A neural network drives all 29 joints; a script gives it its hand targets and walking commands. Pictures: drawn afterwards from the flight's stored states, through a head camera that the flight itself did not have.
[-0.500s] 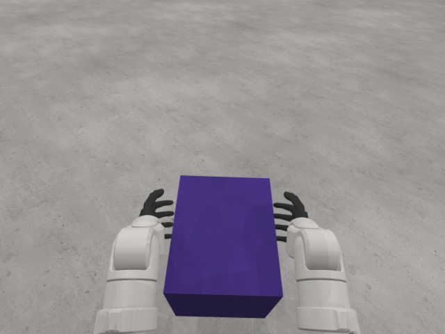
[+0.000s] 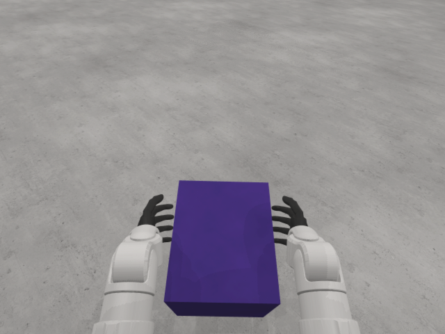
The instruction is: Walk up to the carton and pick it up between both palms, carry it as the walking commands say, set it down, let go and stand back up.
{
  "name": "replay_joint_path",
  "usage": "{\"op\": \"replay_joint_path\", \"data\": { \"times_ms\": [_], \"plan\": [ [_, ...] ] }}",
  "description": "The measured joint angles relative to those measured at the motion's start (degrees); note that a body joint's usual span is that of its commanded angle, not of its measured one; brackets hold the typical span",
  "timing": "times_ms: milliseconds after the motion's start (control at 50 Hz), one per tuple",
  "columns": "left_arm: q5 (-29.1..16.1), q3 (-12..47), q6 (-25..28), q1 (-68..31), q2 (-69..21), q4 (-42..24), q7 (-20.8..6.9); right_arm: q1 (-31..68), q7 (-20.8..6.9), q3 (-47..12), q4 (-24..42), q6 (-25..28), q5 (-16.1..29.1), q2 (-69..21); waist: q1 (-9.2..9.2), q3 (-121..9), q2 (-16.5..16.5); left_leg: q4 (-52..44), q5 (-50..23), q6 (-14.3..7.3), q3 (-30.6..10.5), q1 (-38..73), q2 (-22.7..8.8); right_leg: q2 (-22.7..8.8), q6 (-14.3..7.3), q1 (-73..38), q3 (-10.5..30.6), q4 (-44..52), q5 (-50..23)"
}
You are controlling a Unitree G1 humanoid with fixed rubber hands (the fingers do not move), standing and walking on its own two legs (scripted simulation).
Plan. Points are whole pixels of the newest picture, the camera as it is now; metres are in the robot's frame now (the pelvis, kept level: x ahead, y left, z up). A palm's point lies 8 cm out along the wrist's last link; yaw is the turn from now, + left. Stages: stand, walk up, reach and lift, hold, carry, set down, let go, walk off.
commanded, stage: carry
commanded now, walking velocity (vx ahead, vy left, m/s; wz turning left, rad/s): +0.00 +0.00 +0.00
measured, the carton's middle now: (222, 250) +0.31 +0.00 -0.03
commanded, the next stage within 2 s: none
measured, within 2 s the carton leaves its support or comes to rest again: neither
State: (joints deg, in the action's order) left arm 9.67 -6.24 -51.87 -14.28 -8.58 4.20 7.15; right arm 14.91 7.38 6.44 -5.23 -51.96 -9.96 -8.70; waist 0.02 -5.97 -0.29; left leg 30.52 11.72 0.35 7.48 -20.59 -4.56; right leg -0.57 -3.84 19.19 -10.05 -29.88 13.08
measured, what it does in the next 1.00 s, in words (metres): stands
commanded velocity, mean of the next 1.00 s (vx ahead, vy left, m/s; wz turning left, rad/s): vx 0.00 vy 0.00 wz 0.00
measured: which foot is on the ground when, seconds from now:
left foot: down 0.00-1.00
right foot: down 0.00-1.00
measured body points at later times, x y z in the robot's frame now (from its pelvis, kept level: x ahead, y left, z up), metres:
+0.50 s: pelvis +0.00 +0.00 +0.00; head -0.02 +0.00 +0.45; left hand +0.30 +0.14 +0.06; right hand +0.30 -0.14 +0.05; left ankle +0.04 +0.12 -0.73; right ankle +0.03 -0.08 -0.73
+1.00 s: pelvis +0.00 +0.00 +0.00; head -0.02 +0.00 +0.45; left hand +0.30 +0.14 +0.06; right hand +0.31 -0.14 +0.06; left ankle +0.04 +0.13 -0.73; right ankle +0.03 -0.08 -0.73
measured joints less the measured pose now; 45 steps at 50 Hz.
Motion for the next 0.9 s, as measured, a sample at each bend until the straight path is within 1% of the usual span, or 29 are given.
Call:
{"op": "replay_joint_path", "data": {
  "times_ms": [260, 900],
  "plan": [
    [-0.72, 0.48, -0.13, 0.77, 0.16, -1.20, 0.32, -0.86, 0.26, -0.48, 1.34, -0.09, 0.80, 0.19, -0.07, -0.09, 0.01, 0.00, -0.14, 0.05, -0.32, -0.13, 0.07, -0.05, -0.01, 0.06, -0.13, -0.03, -0.07],
    [-0.96, 0.41, -1.70, 0.13, 0.03, -2.23, 0.56, -0.17, 0.63, -0.18, 2.33, -1.45, 0.73, 0.03, -0.43, 0.17, 0.11, -0.21, -0.20, 0.27, -0.96, -0.21, 0.22, -0.09, -0.08, 0.14, -0.24, 0.00, 0.07]
  ]
}}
